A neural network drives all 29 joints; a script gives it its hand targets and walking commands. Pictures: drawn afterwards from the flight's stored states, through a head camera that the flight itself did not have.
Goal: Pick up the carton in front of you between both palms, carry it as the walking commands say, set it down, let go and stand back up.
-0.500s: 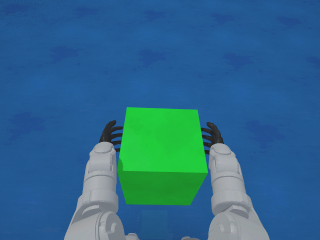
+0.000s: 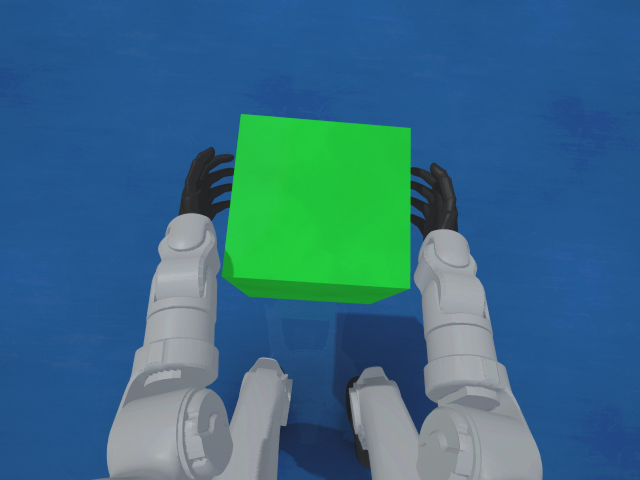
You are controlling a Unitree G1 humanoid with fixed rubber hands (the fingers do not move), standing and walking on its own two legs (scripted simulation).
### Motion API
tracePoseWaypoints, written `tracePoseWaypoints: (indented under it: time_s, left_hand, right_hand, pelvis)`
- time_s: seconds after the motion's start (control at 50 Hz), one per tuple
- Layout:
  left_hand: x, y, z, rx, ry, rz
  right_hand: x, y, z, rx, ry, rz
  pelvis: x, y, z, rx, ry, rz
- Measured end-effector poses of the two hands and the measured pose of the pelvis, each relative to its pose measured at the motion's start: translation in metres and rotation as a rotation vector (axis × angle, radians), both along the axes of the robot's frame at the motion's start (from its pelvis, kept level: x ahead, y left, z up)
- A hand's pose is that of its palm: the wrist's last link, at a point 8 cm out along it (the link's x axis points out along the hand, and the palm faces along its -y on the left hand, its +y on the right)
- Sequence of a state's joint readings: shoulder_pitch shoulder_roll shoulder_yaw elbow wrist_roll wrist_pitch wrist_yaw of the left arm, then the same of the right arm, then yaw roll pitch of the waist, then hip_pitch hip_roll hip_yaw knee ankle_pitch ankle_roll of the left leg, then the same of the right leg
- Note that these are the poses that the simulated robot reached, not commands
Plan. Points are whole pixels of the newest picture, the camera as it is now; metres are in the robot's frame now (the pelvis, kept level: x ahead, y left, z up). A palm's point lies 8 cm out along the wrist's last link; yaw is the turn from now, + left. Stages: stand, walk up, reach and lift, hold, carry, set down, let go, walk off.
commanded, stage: set down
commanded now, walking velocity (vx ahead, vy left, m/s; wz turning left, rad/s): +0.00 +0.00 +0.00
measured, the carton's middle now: (316, 226) +0.44 +0.03 -0.17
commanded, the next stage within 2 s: none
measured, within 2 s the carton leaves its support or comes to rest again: rests again in 1.36 s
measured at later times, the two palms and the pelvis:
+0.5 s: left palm (215, 215) +0.47 +0.19 -0.24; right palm (394, 228) +0.46 -0.11 -0.23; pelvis -0.04 +0.01 -0.13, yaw -2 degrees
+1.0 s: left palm (228, 217) +0.51 +0.20 -0.39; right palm (371, 229) +0.50 -0.09 -0.39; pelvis -0.04 +0.01 -0.22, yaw -4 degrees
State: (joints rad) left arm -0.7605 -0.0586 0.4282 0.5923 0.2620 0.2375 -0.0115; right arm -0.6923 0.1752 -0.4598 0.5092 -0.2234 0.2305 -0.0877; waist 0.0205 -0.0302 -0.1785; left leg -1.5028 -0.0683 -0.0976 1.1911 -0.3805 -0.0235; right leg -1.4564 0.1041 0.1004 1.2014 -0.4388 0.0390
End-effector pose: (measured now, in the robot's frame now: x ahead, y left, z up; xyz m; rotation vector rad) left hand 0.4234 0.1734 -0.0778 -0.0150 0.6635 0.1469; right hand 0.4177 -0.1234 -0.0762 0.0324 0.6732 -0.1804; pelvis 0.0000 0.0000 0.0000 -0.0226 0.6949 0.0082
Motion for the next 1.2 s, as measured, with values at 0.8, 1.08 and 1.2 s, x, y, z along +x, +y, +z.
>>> tracePoseWaypoints:
  time_s: [0.8, 1.08, 1.2]
  left_hand:
    - [0.073, 0.025, -0.252, 0.05, 0.049, -0.054]
    - [0.094, 0.03, -0.328, 0.069, 0.092, -0.08]
    - [0.1, 0.03, -0.334, 0.064, 0.087, -0.082]
  right_hand:
    - [0.068, 0.024, -0.252, -0.034, 0.048, 0.016]
    - [0.086, 0.027, -0.332, -0.016, 0.083, 0.014]
    - [0.092, 0.026, -0.34, -0.007, 0.065, 0.023]
  pelvis:
    - [-0.046, 0.011, -0.188, -0.043, 0.106, -0.008]
    - [-0.04, 0.012, -0.233, -0.037, 0.036, -0.041]
    - [-0.037, 0.012, -0.244, -0.029, 0.019, -0.054]
